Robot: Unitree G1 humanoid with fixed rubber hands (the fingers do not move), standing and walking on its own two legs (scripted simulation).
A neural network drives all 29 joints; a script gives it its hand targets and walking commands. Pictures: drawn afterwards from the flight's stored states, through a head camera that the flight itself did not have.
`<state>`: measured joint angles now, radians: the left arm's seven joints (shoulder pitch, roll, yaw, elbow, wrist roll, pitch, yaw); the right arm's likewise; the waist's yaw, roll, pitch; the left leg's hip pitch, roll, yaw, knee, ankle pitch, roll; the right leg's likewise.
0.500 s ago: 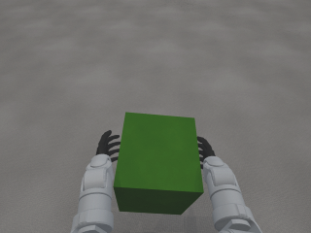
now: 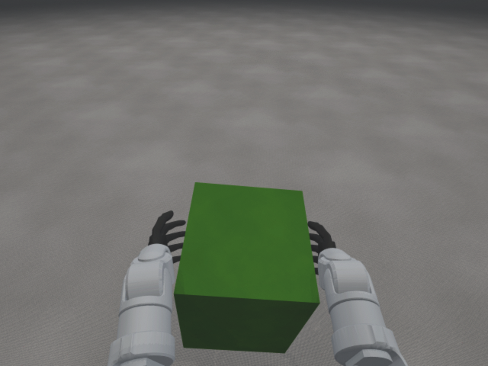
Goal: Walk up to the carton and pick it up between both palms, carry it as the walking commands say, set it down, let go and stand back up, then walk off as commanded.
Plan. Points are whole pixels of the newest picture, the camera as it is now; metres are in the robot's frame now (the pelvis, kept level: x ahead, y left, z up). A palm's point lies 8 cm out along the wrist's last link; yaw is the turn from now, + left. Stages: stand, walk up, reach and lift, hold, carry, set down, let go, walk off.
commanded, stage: reach and lift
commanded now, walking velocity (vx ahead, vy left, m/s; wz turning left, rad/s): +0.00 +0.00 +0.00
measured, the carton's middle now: (241, 271) +0.32 +0.04 +0.00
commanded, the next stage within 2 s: hold in 1.40 s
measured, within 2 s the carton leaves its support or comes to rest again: neither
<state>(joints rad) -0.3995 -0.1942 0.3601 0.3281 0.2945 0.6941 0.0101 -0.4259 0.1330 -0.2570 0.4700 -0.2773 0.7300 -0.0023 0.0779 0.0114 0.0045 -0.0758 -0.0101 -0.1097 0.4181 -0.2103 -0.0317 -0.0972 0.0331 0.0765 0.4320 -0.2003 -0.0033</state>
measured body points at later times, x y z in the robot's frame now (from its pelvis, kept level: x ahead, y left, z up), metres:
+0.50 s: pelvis +0.00 +0.01 +0.00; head -0.04 +0.00 +0.45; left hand +0.33 +0.16 +0.06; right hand +0.33 -0.13 +0.04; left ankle +0.02 +0.14 -0.74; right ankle +0.03 -0.12 -0.74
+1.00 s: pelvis +0.01 +0.01 +0.00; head -0.04 +0.01 +0.45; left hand +0.32 +0.16 +0.06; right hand +0.31 -0.14 +0.04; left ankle +0.02 +0.14 -0.74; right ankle +0.03 -0.12 -0.74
